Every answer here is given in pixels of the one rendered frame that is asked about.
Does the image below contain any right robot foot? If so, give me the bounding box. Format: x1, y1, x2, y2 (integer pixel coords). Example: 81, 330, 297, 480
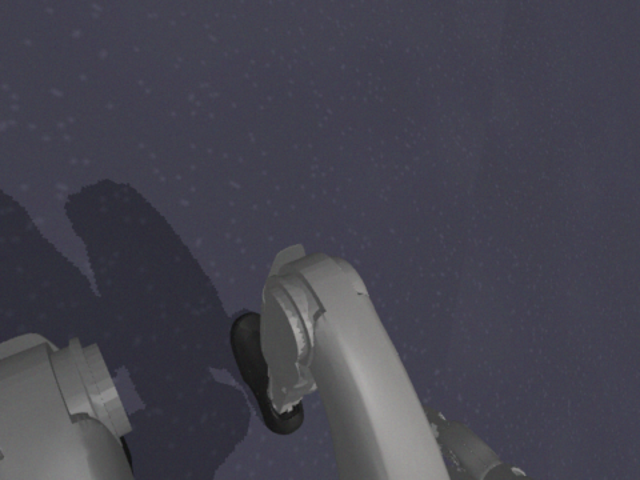
230, 312, 304, 435

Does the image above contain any right robot hand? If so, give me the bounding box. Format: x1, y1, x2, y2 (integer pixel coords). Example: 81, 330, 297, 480
422, 405, 503, 480

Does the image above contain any right robot arm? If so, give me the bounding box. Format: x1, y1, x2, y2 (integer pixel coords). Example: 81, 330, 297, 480
483, 463, 535, 480

